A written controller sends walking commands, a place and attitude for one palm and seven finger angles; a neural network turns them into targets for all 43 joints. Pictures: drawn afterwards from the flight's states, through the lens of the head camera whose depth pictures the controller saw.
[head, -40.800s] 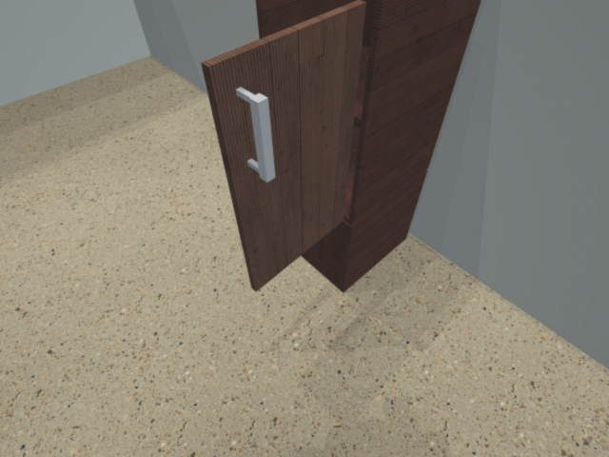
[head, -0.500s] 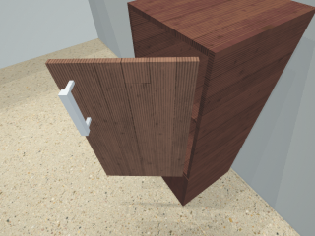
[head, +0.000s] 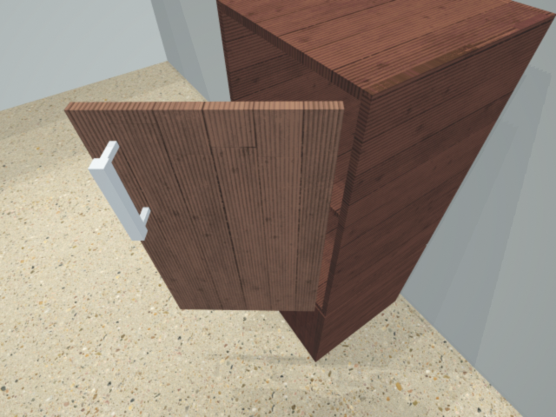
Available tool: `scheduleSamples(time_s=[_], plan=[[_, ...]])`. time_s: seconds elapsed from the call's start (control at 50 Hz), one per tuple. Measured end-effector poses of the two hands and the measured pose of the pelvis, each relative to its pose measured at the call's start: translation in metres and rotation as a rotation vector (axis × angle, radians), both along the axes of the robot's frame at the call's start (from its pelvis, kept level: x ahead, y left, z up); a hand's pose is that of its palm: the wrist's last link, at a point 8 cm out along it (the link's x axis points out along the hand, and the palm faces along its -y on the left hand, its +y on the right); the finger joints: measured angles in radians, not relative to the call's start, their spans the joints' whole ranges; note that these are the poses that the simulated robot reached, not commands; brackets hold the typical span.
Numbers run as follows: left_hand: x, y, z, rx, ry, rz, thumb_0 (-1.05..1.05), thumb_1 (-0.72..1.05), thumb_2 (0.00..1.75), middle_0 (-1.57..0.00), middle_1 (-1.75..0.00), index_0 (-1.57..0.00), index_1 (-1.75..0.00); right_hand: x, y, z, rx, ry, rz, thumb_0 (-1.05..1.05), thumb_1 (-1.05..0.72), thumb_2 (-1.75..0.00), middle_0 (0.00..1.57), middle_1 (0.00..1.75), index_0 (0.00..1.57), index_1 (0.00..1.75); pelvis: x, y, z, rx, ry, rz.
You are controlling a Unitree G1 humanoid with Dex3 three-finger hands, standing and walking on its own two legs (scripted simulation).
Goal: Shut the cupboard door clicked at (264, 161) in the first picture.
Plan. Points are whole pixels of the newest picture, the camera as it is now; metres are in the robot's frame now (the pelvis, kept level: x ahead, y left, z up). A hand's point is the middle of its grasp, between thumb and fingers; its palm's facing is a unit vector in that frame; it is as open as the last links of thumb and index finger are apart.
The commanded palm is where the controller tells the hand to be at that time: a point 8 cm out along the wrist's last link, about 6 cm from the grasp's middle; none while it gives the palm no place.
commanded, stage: look again from close up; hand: left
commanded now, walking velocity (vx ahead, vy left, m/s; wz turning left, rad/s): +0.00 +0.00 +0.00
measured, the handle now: (126, 193) +0.39 +0.25 +0.12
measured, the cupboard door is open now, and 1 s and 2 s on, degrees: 54 54 54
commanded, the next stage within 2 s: raise the hand and make a fist in 0.14 s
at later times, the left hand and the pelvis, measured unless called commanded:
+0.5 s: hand (154, 354) +0.19 +0.18 +0.02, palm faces +0.13 -0.99 +0.00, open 6.9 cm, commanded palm +0.09 +0.23 -0.04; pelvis -0.04 +0.02 -0.03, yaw +1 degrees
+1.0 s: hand (144, 394) +0.15 +0.18 +0.00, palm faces -0.11 -0.99 -0.02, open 4.5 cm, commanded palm +0.11 +0.26 +0.02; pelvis -0.07 +0.05 -0.06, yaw +2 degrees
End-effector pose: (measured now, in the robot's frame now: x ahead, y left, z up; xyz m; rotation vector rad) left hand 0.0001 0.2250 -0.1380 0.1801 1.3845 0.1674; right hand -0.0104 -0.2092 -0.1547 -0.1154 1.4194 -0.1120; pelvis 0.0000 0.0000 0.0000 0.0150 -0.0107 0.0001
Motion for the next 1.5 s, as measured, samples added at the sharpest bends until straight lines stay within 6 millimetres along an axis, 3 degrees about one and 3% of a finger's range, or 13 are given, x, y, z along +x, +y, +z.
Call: scheduleSamples(time_s=[0.26, 0.3, 0.42, 0.48, 0.56, 0.66, 0.74, 0.88, 0.98, 1.1, 1.22, 1.34, 1.5], plan=[[-0.002, -0.001, -0.001, 0.002, -0.009, -0.002, 0.01, 0.92, 0.90, -0.20, -0.30, -0.20, -0.30, -0.014, 0.002, 0.001, 0.005, 0.021, -0.016, 0.00, -0.91, -0.90, 0.20, 0.30, 0.20, 0.30, -0.004, 0.000, 0.000, -0.005, 0.001, -0.003], [0.023, 0.009, 0.014, 0.009, -0.200, 0.068, 0.02, 0.92, 0.90, -0.20, -0.30, -0.20, -0.30, -0.005, -0.004, 0.004, -0.049, -0.085, -0.014, 0.00, -0.91, -0.90, 0.20, 0.30, 0.20, 0.30, -0.009, 0.001, -0.004, -0.008, -0.004, -0.022], [0.141, 0.015, 0.125, 0.042, -0.994, 0.015, 0.02, 0.92, 0.90, -0.23, -0.33, -0.23, -0.33, 0.062, -0.027, 0.019, -0.111, -0.524, 0.006, 0.01, -0.91, -0.90, 0.20, 0.30, 0.20, 0.30, -0.022, 0.014, -0.013, -0.004, 0.028, 0.033], [0.166, 0.008, 0.156, -0.044, -1.293, -0.037, 0.02, 0.92, 0.90, -0.27, -0.37, -0.26, -0.37, 0.100, -0.034, 0.037, -0.131, -0.711, 0.036, 0.01, -0.91, -0.90, 0.20, 0.30, 0.20, 0.30, -0.035, 0.016, -0.024, 0.010, 0.079, 0.025], [0.143, -0.004, 0.143, -0.199, -1.467, -0.118, 0.01, 0.91, 0.90, -0.32, -0.44, -0.32, -0.44, 0.137, -0.034, 0.064, -0.154, -0.875, 0.123, 0.01, -0.91, -0.90, 0.20, 0.30, 0.20, 0.30, -0.050, 0.015, -0.043, 0.020, 0.125, 0.014], [0.080, 0.007, 0.088, -0.209, -1.240, -0.100, 0.01, 0.90, 0.90, -0.42, -0.53, -0.41, -0.53, 0.170, -0.017, 0.078, -0.167, -0.977, 0.239, 0.01, -0.91, -0.90, 0.20, 0.30, 0.20, 0.30, -0.064, 0.021, -0.064, 0.001, 0.145, 0.036], [0.059, 0.033, 0.094, -0.071, -1.262, -0.054, 0.02, 0.90, 0.90, -0.49, -0.61, -0.48, -0.61, 0.180, 0.013, 0.067, -0.124, -1.008, 0.296, 0.01, -0.91, -0.90, 0.20, 0.30, 0.20, 0.30, -0.072, 0.027, -0.075, -0.028, 0.157, 0.062], [0.107, 0.025, 0.169, -0.107, -1.605, -0.215, 0.02, 0.90, 0.90, -0.61, -0.75, -0.60, -0.75, 0.149, 0.066, 0.028, 0.016, -0.911, 0.289, 0.01, -0.90, -0.90, 0.20, 0.30, 0.20, 0.30, -0.078, 0.040, -0.080, -0.061, 0.146, 0.078], [0.136, 0.012, 0.151, -0.237, -1.299, -0.290, 0.02, 0.90, 0.90, -0.70, -0.85, -0.70, -0.85, 0.107, 0.073, 0.020, 0.045, -0.775, 0.155, 0.01, -0.90, -0.90, 0.21, 0.30, 0.20, 0.30, -0.069, 0.049, -0.063, -0.040, 0.133, 0.045], [0.126, 0.051, 0.161, -0.092, -1.258, -0.093, 0.02, 0.90, 0.90, -0.81, -0.97, -0.81, -0.97, 0.087, 0.052, 0.028, -0.042, -0.700, 0.115, 0.01, -0.90, -0.90, 0.21, 0.30, 0.20, 0.30, -0.052, 0.053, -0.049, -0.032, 0.123, 0.024], [0.128, 0.062, 0.202, -0.014, -1.494, -0.129, 0.02, 0.90, 0.90, -0.92, -1.09, -0.91, -1.09, 0.105, 0.034, 0.034, -0.088, -0.718, 0.208, 0.01, -0.90, -0.90, 0.20, 0.30, 0.20, 0.30, -0.045, 0.056, -0.050, -0.051, 0.124, 0.055], [0.145, 0.041, 0.191, -0.141, -1.347, -0.245, 0.02, 0.90, 0.90, -1.03, -1.21, -1.03, -1.21, 0.140, 0.032, 0.053, -0.102, -0.830, 0.166, 0.01, -0.90, -0.90, 0.20, 0.30, 0.20, 0.30, -0.037, 0.055, -0.044, -0.044, 0.111, 0.047], [0.151, 0.073, 0.237, 0.008, -1.481, -0.125, 0.02, 0.89, 0.90, -1.18, -1.37, -1.17, -1.37, 0.175, 0.050, 0.075, -0.034, -0.924, 0.207, 0.01, -0.90, -0.90, 0.20, 0.30, 0.20, 0.30, -0.024, 0.046, -0.032, -0.040, 0.073, 0.055]])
